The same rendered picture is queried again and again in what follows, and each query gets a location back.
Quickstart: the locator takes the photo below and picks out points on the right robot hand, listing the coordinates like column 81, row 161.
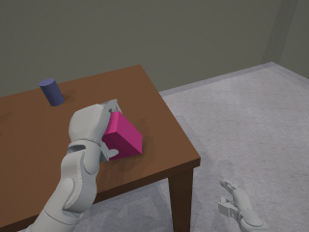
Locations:
column 231, row 207

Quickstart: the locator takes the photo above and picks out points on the table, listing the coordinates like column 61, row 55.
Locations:
column 34, row 139

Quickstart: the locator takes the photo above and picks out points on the left robot forearm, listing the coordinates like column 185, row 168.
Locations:
column 76, row 191

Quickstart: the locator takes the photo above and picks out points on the right robot forearm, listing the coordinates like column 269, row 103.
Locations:
column 251, row 221

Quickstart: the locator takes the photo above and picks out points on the left robot hand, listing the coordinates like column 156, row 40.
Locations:
column 90, row 123

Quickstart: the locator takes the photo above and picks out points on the sponge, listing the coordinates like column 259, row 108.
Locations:
column 121, row 135

